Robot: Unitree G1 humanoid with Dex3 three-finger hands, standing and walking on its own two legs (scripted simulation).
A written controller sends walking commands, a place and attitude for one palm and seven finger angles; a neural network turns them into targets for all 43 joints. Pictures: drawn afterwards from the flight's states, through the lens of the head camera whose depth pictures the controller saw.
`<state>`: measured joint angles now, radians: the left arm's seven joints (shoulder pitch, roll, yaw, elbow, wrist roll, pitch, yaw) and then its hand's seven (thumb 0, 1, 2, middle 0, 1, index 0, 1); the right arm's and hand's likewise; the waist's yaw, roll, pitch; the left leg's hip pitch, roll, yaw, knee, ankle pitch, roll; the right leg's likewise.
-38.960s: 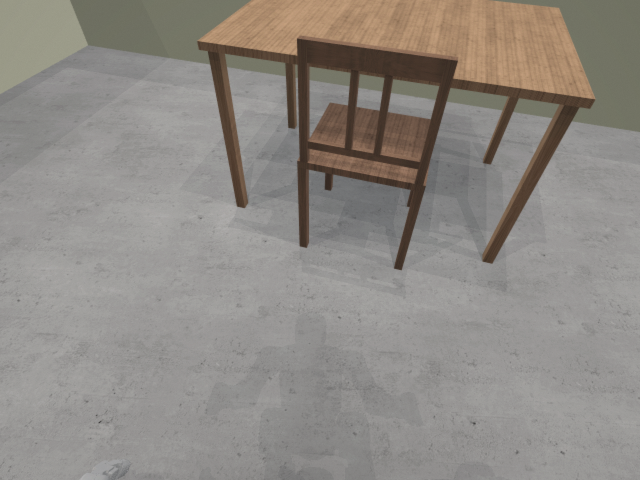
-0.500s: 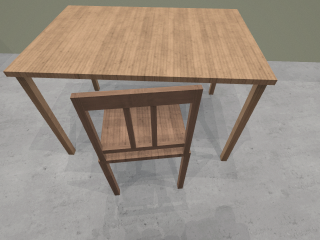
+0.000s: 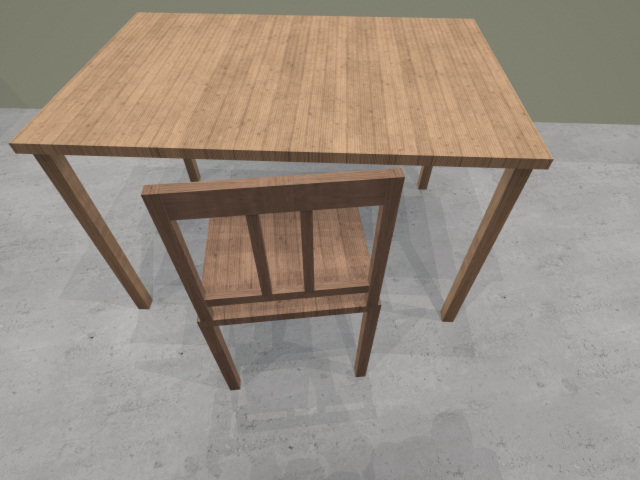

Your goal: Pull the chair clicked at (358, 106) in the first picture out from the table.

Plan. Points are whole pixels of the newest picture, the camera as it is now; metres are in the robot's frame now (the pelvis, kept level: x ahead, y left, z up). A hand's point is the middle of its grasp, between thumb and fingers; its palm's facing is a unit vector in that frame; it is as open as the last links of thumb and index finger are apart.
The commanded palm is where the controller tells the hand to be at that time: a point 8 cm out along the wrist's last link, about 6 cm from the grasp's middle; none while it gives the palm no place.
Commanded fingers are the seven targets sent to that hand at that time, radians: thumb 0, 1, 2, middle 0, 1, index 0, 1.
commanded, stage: look to check the result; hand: left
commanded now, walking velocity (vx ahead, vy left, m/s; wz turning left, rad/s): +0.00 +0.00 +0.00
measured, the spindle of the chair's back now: (260, 255) +0.53 +0.15 -0.12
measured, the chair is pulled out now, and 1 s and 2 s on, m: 0.10 0.10 0.10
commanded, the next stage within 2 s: take the last steps up to it in 0.02 s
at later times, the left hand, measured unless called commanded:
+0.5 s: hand out of the picture +0.01 +0.15 -0.18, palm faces +0.04 -0.98 -0.18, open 7.3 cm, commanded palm none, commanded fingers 0.00 0.90 0.90 -0.20 -0.30 -0.20 -0.30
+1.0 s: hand out of the picture +0.10 +0.18 -0.18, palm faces +0.07 -0.96 -0.28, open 7.3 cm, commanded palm none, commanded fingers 0.00 0.90 0.90 -0.20 -0.30 -0.20 -0.30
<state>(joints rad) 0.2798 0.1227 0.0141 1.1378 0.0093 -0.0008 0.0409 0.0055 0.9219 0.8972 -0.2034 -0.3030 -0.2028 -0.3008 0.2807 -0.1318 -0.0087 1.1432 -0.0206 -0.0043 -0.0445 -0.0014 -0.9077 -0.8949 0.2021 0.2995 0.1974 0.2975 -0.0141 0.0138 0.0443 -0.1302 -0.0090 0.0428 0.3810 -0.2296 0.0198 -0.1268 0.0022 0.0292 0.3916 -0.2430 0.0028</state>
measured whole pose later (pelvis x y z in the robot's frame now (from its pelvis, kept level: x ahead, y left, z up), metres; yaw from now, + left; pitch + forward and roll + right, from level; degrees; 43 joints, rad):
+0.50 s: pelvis +0.03 -0.01 -0.01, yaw +0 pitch +0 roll +1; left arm 0.32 0.11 0.03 1.13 0.02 0.00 0.02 0.00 0.91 0.90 -0.20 -0.30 -0.20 -0.30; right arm 0.33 -0.14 -0.03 1.15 -0.03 0.00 -0.04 0.00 -0.91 -0.89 0.20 0.30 0.20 0.30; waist -0.01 0.01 0.03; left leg -0.14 0.00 0.05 0.47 -0.32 0.01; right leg -0.16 0.01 0.03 0.51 -0.34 -0.02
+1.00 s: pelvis +0.06 -0.01 -0.01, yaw +1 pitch +0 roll +0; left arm 0.21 0.16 0.06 1.03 0.02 0.00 0.05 0.01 0.92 0.90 -0.20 -0.30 -0.20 -0.30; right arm 0.24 -0.15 -0.05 1.08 -0.01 0.04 -0.06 0.00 -0.91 -0.89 0.20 0.30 0.20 0.30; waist -0.02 0.04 0.09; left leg -0.16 0.01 0.03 0.58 -0.37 0.00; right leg -0.19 0.01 -0.05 0.54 -0.35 -0.03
